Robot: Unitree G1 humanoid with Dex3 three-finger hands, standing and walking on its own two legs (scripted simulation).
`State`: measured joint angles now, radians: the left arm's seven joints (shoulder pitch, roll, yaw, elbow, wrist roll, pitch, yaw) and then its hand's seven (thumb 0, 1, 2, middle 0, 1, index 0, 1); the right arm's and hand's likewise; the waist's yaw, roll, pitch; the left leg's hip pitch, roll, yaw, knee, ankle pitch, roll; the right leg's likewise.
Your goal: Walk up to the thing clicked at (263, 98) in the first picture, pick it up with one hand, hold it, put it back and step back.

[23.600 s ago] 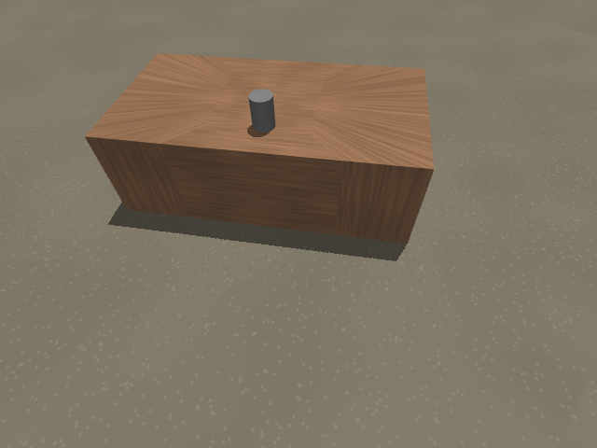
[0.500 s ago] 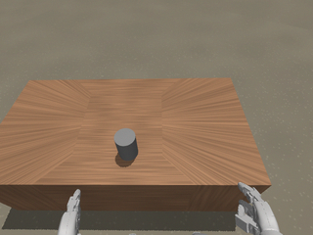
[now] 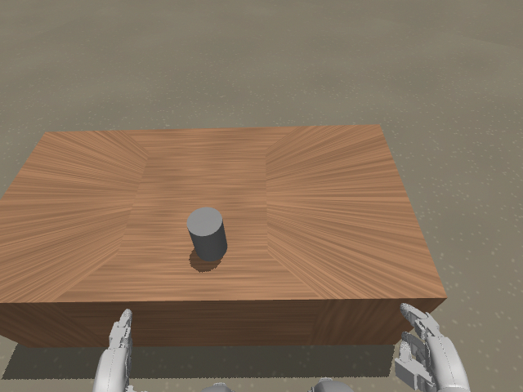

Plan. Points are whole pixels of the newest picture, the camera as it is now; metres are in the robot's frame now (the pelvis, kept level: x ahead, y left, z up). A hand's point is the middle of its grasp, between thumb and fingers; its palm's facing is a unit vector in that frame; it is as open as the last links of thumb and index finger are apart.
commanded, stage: home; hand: left
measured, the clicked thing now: (208, 235) +0.53 +0.15 -0.24
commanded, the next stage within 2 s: stand in 1.40 s
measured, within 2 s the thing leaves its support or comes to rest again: neither
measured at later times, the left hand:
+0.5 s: hand (151, 362) +0.19 +0.19 -0.05, palm faces +0.13 -0.96 -0.24, open 17.4 cm
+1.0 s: hand (152, 370) +0.18 +0.19 -0.05, palm faces +0.13 -0.96 -0.26, open 17.4 cm
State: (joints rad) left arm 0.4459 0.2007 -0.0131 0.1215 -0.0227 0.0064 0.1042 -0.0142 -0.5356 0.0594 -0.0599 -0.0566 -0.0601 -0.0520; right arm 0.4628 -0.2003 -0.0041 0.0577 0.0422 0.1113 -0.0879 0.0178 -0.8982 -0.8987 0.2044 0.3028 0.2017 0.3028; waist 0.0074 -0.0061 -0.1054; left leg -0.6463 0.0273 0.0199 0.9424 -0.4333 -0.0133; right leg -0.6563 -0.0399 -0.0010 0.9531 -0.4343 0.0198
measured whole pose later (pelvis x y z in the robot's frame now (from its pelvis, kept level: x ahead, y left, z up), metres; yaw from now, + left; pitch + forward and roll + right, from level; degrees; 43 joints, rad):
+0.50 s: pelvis +0.01 +0.01 +0.00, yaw +0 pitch +9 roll +0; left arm 0.45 0.20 -0.01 0.09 -0.02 0.03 0.10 -0.01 -0.52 0.07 -0.06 -0.06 -0.06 -0.05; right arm 0.46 -0.19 0.00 0.06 0.04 0.09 -0.09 0.02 -0.90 -0.90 0.20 0.30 0.20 0.30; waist 0.01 0.00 -0.12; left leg -0.65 0.02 0.02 0.96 -0.46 0.00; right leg -0.65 -0.04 0.00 0.95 -0.45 0.03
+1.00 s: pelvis +0.01 +0.00 +0.00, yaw +1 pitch +8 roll -1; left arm 0.49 0.21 -0.01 0.05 -0.02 0.07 0.13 -0.01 -0.54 0.06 -0.06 -0.06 -0.06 -0.05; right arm 0.36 -0.22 0.01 0.31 0.04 0.05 -0.11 0.02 -0.90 -0.90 0.20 0.30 0.20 0.30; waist -0.01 0.01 -0.11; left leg -0.65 0.04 0.00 0.97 -0.46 -0.01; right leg -0.63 -0.03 -0.02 0.94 -0.45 0.02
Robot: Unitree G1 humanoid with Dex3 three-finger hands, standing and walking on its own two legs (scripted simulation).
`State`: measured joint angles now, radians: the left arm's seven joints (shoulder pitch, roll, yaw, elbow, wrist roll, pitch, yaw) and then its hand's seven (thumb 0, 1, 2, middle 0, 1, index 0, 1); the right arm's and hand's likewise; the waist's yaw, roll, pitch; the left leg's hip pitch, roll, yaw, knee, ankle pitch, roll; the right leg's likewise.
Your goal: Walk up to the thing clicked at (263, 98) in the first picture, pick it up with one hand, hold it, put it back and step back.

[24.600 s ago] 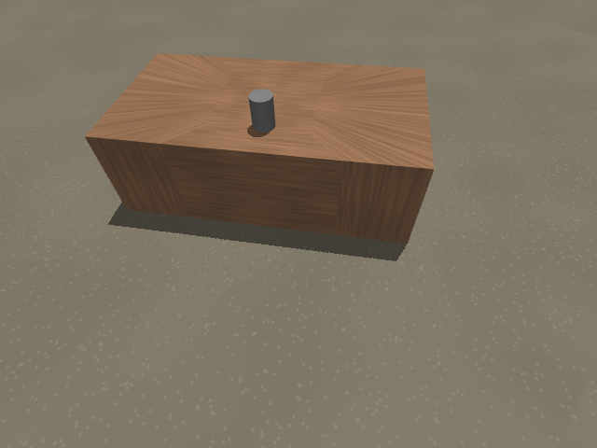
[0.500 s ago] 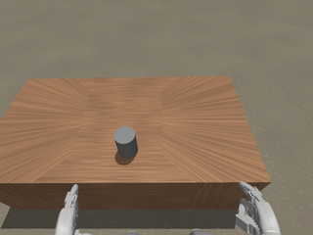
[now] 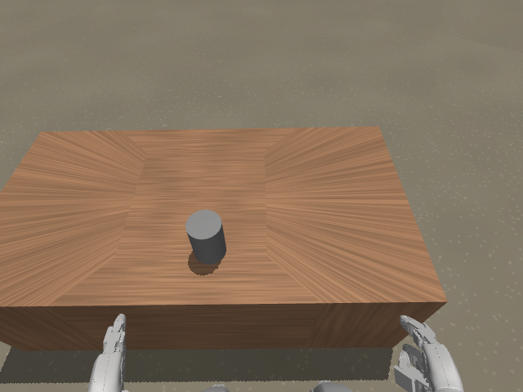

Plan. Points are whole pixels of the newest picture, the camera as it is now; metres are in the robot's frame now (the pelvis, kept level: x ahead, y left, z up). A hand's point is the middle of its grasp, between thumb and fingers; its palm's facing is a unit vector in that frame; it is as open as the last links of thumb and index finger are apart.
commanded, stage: home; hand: left
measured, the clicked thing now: (207, 237) +0.52 +0.15 -0.23
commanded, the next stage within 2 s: stand in 0.40 s
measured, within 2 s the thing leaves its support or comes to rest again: neither
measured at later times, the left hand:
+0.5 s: hand (150, 383) +0.16 +0.18 -0.05, palm faces +0.13 -0.95 -0.28, open 17.6 cm
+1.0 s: hand out of the picture +0.06 +0.26 -0.11, palm faces +0.00 -0.93 -0.38, open 8.6 cm
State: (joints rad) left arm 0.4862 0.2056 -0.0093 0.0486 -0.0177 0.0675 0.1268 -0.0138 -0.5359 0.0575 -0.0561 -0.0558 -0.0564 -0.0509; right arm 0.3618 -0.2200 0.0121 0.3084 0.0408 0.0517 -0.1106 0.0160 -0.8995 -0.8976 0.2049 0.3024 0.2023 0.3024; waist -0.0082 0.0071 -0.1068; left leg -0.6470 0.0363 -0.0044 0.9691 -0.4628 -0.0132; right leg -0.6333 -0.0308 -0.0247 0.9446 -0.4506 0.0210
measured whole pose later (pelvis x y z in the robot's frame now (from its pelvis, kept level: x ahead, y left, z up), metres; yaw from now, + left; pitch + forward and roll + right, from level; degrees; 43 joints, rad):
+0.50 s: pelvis +0.00 +0.00 +0.00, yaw +0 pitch +7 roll -2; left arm 0.47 0.20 -0.01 0.03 -0.01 0.19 0.14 -0.01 -0.56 0.04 -0.05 -0.05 -0.05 -0.05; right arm 0.28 -0.21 0.01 0.49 0.02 -0.09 -0.15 0.02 -0.90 -0.90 0.20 0.30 0.20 0.30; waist -0.02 0.03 -0.09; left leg -0.62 0.04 -0.02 0.95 -0.45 -0.02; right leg -0.59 -0.02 -0.04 0.91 -0.43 0.02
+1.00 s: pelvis +0.00 +0.01 +0.04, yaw +1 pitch -2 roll +0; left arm 0.26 0.34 0.02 0.93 0.04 0.00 0.02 0.00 0.66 0.85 -0.20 -0.29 -0.20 -0.29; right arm 0.21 -0.33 -0.03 0.96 -0.04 0.00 0.00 0.01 -0.90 -0.90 0.20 0.30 0.20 0.30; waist 0.01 0.02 0.04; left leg -0.29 0.01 0.00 0.65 -0.33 0.00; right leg -0.27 -0.05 -0.04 0.64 -0.33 0.03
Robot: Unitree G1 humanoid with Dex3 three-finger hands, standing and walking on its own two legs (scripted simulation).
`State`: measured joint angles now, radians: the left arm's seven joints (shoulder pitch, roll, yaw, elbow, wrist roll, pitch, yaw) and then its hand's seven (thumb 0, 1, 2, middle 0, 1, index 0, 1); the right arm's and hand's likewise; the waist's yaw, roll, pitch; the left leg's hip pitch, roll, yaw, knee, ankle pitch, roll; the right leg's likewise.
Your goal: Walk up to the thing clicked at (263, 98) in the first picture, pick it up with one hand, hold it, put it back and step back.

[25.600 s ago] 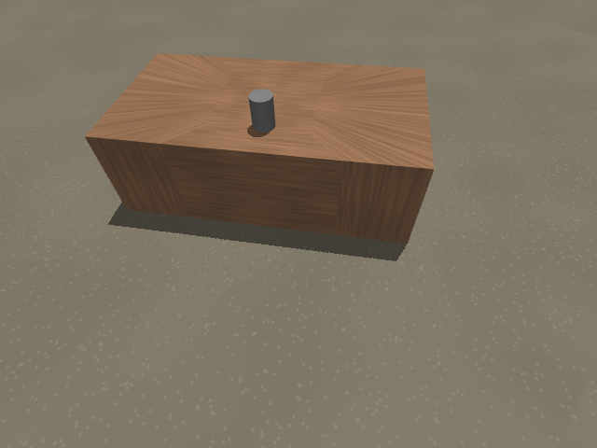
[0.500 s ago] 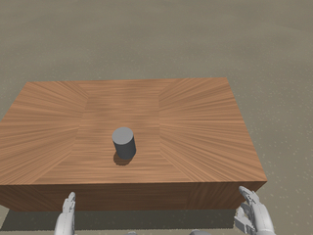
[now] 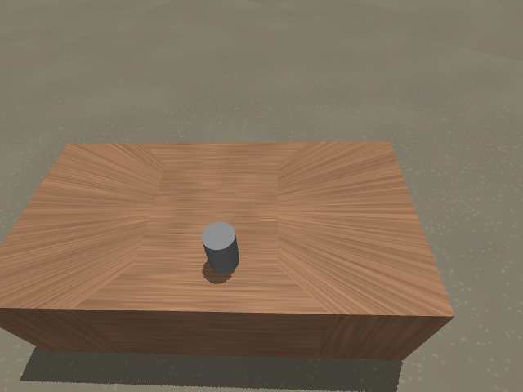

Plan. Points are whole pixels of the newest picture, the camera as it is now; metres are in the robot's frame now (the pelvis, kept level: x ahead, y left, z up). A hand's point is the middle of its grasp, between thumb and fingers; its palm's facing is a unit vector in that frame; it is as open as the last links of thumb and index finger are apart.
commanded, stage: stand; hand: left
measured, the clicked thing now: (221, 248) +0.52 +0.13 -0.27
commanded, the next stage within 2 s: none
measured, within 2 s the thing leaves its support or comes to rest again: neither
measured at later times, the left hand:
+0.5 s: hand out of the picture +0.06 +0.24 -0.13, palm faces -0.01 -0.93 -0.36, open 7.4 cm
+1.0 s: hand out of the picture +0.06 +0.24 -0.13, palm faces -0.02 -0.94 -0.35, open 7.4 cm
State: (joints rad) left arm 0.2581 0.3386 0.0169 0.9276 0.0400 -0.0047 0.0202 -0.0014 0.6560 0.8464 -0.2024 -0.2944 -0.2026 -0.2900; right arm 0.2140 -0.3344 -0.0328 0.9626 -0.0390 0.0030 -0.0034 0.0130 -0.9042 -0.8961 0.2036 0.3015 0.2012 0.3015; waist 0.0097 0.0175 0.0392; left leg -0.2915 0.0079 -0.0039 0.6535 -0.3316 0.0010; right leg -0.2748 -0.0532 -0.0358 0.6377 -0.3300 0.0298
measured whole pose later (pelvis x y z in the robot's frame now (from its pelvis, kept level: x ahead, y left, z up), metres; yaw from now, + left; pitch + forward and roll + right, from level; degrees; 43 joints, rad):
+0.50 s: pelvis +0.00 -0.01 +0.02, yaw +0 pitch -4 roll +0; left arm 0.13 0.32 0.00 1.15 0.03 -0.01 0.01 0.00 0.90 0.90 -0.21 -0.30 -0.21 -0.30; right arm 0.14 -0.33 -0.01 1.13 -0.02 0.00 0.00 0.01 -0.90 -0.90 0.20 0.30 0.20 0.30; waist 0.00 0.03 0.05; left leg -0.12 0.01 -0.01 0.37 -0.18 -0.01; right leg -0.11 -0.05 -0.05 0.37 -0.19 0.02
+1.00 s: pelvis +0.00 -0.01 +0.02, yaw +0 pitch -3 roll +0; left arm 0.12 0.33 0.01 1.17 0.02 -0.01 0.00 0.00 0.90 0.90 -0.21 -0.30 -0.21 -0.30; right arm 0.13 -0.34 -0.01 1.15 -0.02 0.00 0.00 0.01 -0.90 -0.90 0.20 0.30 0.20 0.30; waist 0.00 0.02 0.06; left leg -0.11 0.02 0.00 0.33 -0.16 -0.02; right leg -0.10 -0.03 -0.04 0.33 -0.17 0.02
